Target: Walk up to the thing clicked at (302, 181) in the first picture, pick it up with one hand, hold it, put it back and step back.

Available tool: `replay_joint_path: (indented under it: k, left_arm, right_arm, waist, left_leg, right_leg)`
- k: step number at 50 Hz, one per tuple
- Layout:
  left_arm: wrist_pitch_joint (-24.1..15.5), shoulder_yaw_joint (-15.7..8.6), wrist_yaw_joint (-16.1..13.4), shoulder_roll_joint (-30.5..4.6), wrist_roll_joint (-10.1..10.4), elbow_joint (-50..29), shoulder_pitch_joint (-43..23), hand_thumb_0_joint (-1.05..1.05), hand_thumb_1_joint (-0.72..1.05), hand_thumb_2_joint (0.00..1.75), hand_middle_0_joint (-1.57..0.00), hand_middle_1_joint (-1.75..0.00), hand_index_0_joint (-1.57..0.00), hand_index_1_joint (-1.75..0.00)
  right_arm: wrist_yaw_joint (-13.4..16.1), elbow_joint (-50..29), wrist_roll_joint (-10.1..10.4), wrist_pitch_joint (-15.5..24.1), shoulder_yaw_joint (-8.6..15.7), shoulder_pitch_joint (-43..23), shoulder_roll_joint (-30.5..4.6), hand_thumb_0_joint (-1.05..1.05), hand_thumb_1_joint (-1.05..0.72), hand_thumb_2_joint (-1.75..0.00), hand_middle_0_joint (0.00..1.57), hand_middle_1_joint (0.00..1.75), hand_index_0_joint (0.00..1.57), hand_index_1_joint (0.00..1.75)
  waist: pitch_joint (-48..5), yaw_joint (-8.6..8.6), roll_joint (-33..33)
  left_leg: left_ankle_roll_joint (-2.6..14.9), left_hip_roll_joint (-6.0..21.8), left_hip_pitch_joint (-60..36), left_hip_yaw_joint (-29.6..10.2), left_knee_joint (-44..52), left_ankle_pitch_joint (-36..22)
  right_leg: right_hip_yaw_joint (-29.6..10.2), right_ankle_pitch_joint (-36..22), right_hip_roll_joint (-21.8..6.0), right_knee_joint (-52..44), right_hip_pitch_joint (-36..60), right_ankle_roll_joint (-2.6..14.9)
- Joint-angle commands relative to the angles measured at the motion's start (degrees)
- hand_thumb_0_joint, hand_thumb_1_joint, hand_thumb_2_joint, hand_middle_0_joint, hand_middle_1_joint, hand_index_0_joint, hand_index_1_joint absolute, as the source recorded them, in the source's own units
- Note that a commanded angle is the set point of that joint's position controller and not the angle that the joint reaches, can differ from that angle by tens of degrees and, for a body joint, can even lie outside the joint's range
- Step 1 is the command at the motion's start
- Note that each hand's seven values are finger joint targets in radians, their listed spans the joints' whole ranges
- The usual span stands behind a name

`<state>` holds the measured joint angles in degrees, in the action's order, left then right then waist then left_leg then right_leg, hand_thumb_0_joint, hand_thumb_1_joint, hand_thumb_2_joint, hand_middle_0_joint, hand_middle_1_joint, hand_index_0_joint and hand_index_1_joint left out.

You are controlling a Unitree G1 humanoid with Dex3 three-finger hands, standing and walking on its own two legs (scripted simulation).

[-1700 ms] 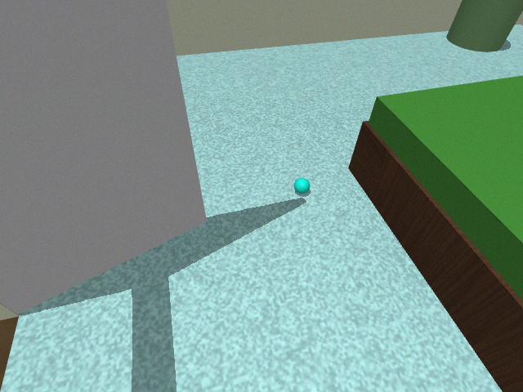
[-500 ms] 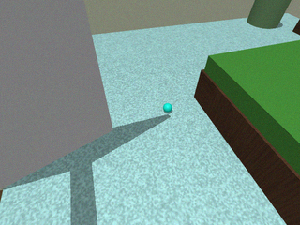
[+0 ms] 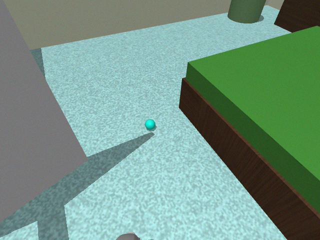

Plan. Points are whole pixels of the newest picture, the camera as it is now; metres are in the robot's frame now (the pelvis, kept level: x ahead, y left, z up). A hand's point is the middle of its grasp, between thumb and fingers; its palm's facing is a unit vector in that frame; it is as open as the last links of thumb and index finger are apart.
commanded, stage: walk up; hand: left
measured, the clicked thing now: (150, 124) +1.09 +0.13 -0.72
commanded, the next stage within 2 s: none
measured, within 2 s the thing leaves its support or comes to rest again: neither
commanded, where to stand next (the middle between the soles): +0.70 -0.05 m, yaw -8 degrees
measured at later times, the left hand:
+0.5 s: hand (102, 161) +0.39 +0.23 -0.12, palm faces -0.19 -0.88 -0.43, open 7.4 cm
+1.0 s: hand (99, 146) +0.47 +0.27 -0.16, palm faces -0.20 -0.91 -0.36, open 7.4 cm
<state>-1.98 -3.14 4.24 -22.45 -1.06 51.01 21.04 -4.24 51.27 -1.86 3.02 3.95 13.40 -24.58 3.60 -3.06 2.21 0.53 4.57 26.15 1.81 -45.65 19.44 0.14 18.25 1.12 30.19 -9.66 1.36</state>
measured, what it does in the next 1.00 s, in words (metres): walks ahead: left foot, then right foot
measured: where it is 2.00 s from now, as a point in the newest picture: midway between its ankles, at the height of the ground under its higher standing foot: (170, 180)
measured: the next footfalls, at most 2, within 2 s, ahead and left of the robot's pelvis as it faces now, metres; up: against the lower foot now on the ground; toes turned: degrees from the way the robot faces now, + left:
left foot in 0.08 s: +0.17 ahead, +0.14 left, +0.00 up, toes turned +3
right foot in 0.44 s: +0.33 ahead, -0.16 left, +0.00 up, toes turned -10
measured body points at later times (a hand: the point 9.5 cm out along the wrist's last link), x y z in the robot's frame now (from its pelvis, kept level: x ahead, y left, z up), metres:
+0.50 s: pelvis +0.21 -0.03 -0.02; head +0.23 -0.05 +0.43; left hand +0.40 +0.27 -0.09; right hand +0.17 -0.36 -0.14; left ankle +0.14 +0.13 -0.70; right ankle +0.29 -0.15 -0.73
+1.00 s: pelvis +0.41 -0.01 -0.01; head +0.42 +0.01 +0.44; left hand +0.49 +0.31 -0.13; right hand +0.43 -0.34 -0.09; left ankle +0.48 +0.09 -0.73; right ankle +0.35 -0.14 -0.67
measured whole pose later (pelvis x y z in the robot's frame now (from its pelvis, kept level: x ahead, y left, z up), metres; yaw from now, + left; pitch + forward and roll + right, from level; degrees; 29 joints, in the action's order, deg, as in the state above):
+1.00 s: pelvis +0.41 -0.01 -0.01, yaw -9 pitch -3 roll +0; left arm -2.4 -2.0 1.8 -25.7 -0.3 51.9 19.8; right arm -3.2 47.2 -0.9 5.2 3.6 17.0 -23.4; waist 4.6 -0.4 -2.6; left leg 1.4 2.3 18.8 5.0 -35.2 13.8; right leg -2.8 24.1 -0.5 62.2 -22.2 2.2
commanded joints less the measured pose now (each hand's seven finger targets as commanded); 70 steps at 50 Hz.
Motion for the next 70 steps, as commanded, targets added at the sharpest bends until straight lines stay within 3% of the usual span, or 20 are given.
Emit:
replay_joint_path:
  k: [1, 3, 5, 6, 11, 18, 22, 23, 24, 30, 39, 43, 45, 47, 51, 63, 64, 66, 67, 70]
  left_arm:
    - [-2.56, -4.82, -1.24, -17.42, 0.11, -7.89, -7.14, 0.00, 0.90, 0.90, -0.20, -0.30, -0.20, -0.30]
    - [-2.48, -3.39, -1.39, -13.32, -0.04, -8.56, -6.35, 0.00, 0.90, 0.90, -0.20, -0.30, -0.20, -0.30]
    - [-2.44, -2.27, -2.12, -9.47, 0.74, -8.35, -1.25, 0.00, 0.90, 0.90, -0.20, -0.30, -0.20, -0.30]
    - [-2.34, -2.99, -2.86, -14.96, -0.05, -7.36, -2.72, 0.00, 0.90, 0.90, -0.20, -0.30, -0.20, -0.30]
    - [-2.38, -3.13, -1.06, -13.43, 0.92, -4.38, -1.55, 0.00, 0.90, 0.90, -0.20, -0.30, -0.20, -0.30]
    - [-2.22, -3.00, 0.42, -10.67, 0.50, -7.09, -9.78, 0.00, 0.90, 0.90, -0.20, -0.30, -0.20, -0.30]
    - [-3.02, -5.62, -0.98, -15.62, 0.51, -2.94, 2.48, 0.00, 0.90, 0.90, -0.20, -0.30, -0.20, -0.30]
    - [-3.47, -6.95, -1.92, -21.19, 0.46, -3.86, 6.58, 0.00, 0.90, 0.90, -0.20, -0.30, -0.20, -0.30]
    - [-3.45, -6.55, -1.87, -22.79, 1.25, -4.72, 4.69, 0.00, 0.90, 0.90, -0.20, -0.30, -0.20, -0.30]
    - [-4.05, -4.21, -2.72, -16.31, 1.77, -6.87, -3.76, 0.00, 0.90, 0.90, -0.20, -0.30, -0.20, -0.30]
    - [-4.44, -4.54, -2.29, -17.86, 0.76, -8.07, -3.12, 0.00, 0.90, 0.90, -0.20, -0.30, -0.20, -0.30]
    - [-3.88, -2.79, -2.49, -14.76, 0.16, -8.32, -4.37, 0.00, 0.90, 0.90, -0.20, -0.30, -0.20, -0.30]
    - [-3.61, -1.75, -2.80, -10.31, 1.44, -7.93, -0.30, 0.00, 0.90, 0.90, -0.20, -0.30, -0.20, -0.30]
    - [-3.07, -2.33, -3.64, -16.17, 0.91, -5.79, -1.99, 0.00, 0.90, 0.90, -0.20, -0.30, -0.20, -0.30]
    - [-2.42, -2.39, -2.41, -13.70, 1.36, -2.33, 2.98, 0.00, 0.90, 0.90, -0.20, -0.30, -0.20, -0.30]
    - [-3.38, -3.50, -1.70, -11.41, 0.44, -3.24, -2.25, 0.00, 0.90, 0.90, -0.20, -0.30, -0.20, -0.30]
    - [-3.92, -4.27, -2.38, -13.19, 0.44, -1.98, 1.99, 0.00, 0.90, 0.90, -0.20, -0.30, -0.20, -0.30]
    - [-4.79, -5.68, -3.97, -20.85, 0.16, -3.42, 4.36, 0.00, 0.90, 0.90, -0.20, -0.30, -0.20, -0.30]
    - [-4.14, -5.31, -3.91, -21.02, 1.06, -3.90, 1.85, 0.00, 0.90, 0.90, -0.20, -0.30, -0.20, -0.30]
    - [-3.80, -3.81, -4.66, -17.07, 1.20, -5.36, -3.16, 0.00, 0.90, 0.90, -0.20, -0.30, -0.20, -0.30]
  right_arm:
    - [0.81, -4.67, 0.26, 2.14, 4.10, 2.97, -10.53, 0.00, -0.90, -0.90, 0.20, 0.30, 0.20, 0.30]
    - [1.84, -2.42, -0.09, 3.14, 5.37, 11.81, -12.50, 0.00, -0.90, -0.90, 0.20, 0.30, 0.20, 0.30]
    - [2.69, -4.49, -0.59, 4.03, 6.63, 14.79, -19.62, 0.00, -0.90, -0.90, 0.20, 0.30, 0.20, 0.30]
    - [2.48, -5.71, 1.40, 3.83, 6.49, 9.45, -19.69, 0.00, -0.90, -0.90, 0.20, 0.30, 0.20, 0.30]
    - [2.57, -6.64, 0.99, 4.02, 3.82, 5.39, -13.85, 0.00, -0.90, -0.90, 0.20, 0.30, 0.20, 0.30]
    - [2.43, -7.86, 1.04, 3.09, 3.92, 6.46, -15.14, 0.00, -0.90, -0.90, 0.20, 0.30, 0.20, 0.30]
    - [2.51, -9.07, 1.40, 2.23, 1.61, 8.17, -9.72, 0.00, -0.90, -0.90, 0.20, 0.30, 0.20, 0.30]
    - [2.36, -10.38, 1.72, 2.09, 0.18, 10.22, -5.94, 0.00, -0.90, -0.90, 0.20, 0.30, 0.20, 0.30]
    - [2.91, -9.35, 1.62, 1.34, 1.87, 7.81, -12.35, 0.00, -0.90, -0.90, 0.20, 0.30, 0.20, 0.30]
    - [1.96, -4.49, 1.21, 0.31, 2.24, 11.24, -11.32, 0.00, -0.90, -0.90, 0.20, 0.30, 0.20, 0.30]
    - [-0.06, -7.37, 0.44, 1.59, 3.13, 1.52, -9.80, 0.00, -0.90, -0.90, 0.20, 0.30, 0.20, 0.30]
    - [0.99, -3.75, 0.11, 2.59, 4.60, 12.22, -12.34, 0.00, -0.90, -0.90, 0.20, 0.30, 0.20, 0.30]
    - [1.87, -4.82, 0.43, 3.39, 6.27, 17.28, -19.80, 0.00, -0.90, -0.90, 0.20, 0.30, 0.20, 0.30]
    - [2.14, -6.29, 1.91, 2.88, 5.36, 11.17, -16.87, 0.00, -0.90, -0.90, 0.20, 0.30, 0.20, 0.30]
    - [2.60, -7.30, 1.90, 3.10, 3.58, 6.43, -13.63, 0.00, -0.90, -0.90, 0.20, 0.30, 0.20, 0.30]
    - [1.88, -9.63, 1.70, 1.20, 2.94, 5.37, -13.77, 0.00, -0.90, -0.90, 0.20, 0.30, 0.20, 0.30]
    - [1.95, -9.85, 1.74, 1.10, 1.94, 6.25, -10.98, 0.00, -0.90, -0.90, 0.20, 0.30, 0.20, 0.30]
    - [2.49, -10.09, 1.83, 0.56, -0.31, 10.04, -5.58, 0.00, -0.90, -0.90, 0.20, 0.30, 0.20, 0.30]
    - [3.52, -8.49, 1.32, -0.40, 1.59, 8.35, -11.58, 0.00, -0.90, -0.90, 0.20, 0.30, 0.20, 0.30]
    - [3.59, -5.75, 2.10, -0.88, 1.74, 9.37, -10.85, 0.00, -0.90, -0.90, 0.20, 0.30, 0.20, 0.30]
  waist:
    - [0.00, 5.00, -7.70]
    - [-4.78, 9.67, 1.48]
    - [-5.32, 9.24, 13.86]
    - [-1.24, 7.08, 5.47]
    - [1.19, 4.32, 6.20]
    - [-1.99, 5.17, 6.55]
    - [-8.38, -2.70, -10.91]
    - [-11.58, -3.35, -22.67]
    - [-9.43, -3.30, -15.91]
    - [-0.05, 2.82, -10.97]
    - [0.86, 1.09, -9.44]
    - [-3.44, 8.18, -1.07]
    - [-5.52, 9.38, 16.83]
    - [-1.18, 5.99, 1.87]
    - [-1.14, 3.08, 7.51]
    - [-1.03, 1.61, 2.57]
    - [-4.55, -0.62, -3.08]
    - [-6.17, -1.00, -18.30]
    - [-3.59, -0.68, -10.98]
    - [-1.41, 1.95, -8.63]
  left_leg:
    - [0.09, -0.10, -13.74, 1.26, 9.85, -7.04]
    - [1.56, -2.53, -31.24, 1.66, 15.95, -4.58]
    - [9.70, 20.94, -33.92, -40.11, 34.91, 21.61]
    - [13.48, 23.30, -24.25, -42.63, 36.43, 24.70]
    - [11.60, 12.35, -17.56, -10.58, 31.21, -5.03]
    - [9.45, 9.96, -16.41, -0.48, 24.46, -17.08]
    - [5.17, 4.58, -3.04, 4.71, -3.76, -13.69]
    - [2.19, -2.72, 8.07, 5.20, -18.49, 8.53]
    - [1.59, -2.38, 12.04, -0.71, -24.20, 11.49]
    - [0.77, 1.85, 4.96, -3.48, -15.86, -1.96]
    - [-0.08, 1.48, -3.70, -0.06, 7.73, -8.13]
    - [2.11, -2.72, -25.53, 1.59, 13.24, -2.26]
    - [11.07, 19.42, -34.16, -38.60, 33.40, 14.39]
    - [12.23, 18.14, -23.39, -30.65, 31.22, 7.74]
    - [11.12, 11.28, -18.10, -11.85, 29.80, -8.06]
    - [9.58, 8.47, -8.14, -5.18, 18.94, -7.80]
    - [7.73, 6.05, -6.15, -3.36, 9.62, -10.48]
    - [1.60, -5.75, 10.86, 1.42, -14.98, 10.63]
    - [1.67, -2.75, 9.66, -3.50, -19.22, 14.11]
    - [1.26, -0.08, 7.16, -6.59, -16.80, 7.89]
  right_leg:
    - [-12.41, 6.03, -12.34, -10.14, -13.57, 9.27]
    - [-6.80, -3.39, -6.89, 8.27, -21.07, 6.30]
    - [-4.53, 11.21, 4.65, 36.51, -35.66, 1.68]
    - [-9.83, 10.82, -0.18, 40.38, -33.25, 2.29]
    - [-4.86, 1.77, -5.26, 26.02, -24.63, -0.75]
    - [3.30, -7.65, -2.77, 5.66, -11.34, 0.62]
    - [-1.29, -3.24, -2.42, -2.03, 14.71, 3.15]
    - [-28.82, 7.30, -18.94, -9.94, 20.74, 8.78]
    - [-42.07, 10.83, -24.29, -14.62, 16.83, 15.14]
    - [-15.49, -7.32, -13.64, -13.43, -2.63, 10.94]
    - [-11.54, 7.92, -14.57, -13.68, -9.42, 10.98]
    - [-6.40, -0.59, -10.53, 4.69, -18.67, 6.91]
    - [1.26, 10.31, 3.13, 34.10, -34.62, 1.30]
    - [-7.26, 6.99, -2.71, 38.63, -31.03, 1.75]
    - [-2.72, 1.16, -6.01, 29.01, -23.12, 0.10]
    - [4.21, -9.16, -2.02, 0.79, -1.14, 0.15]
    - [2.01, -7.43, -1.63, -1.86, 6.99, 1.18]
    - [-35.23, 2.17, -25.36, -15.71, 14.36, 10.11]
    - [-36.86, -1.59, -27.51, -13.16, 7.98, 15.71]
    - [-18.60, -13.87, -19.46, -10.15, 2.33, 12.58]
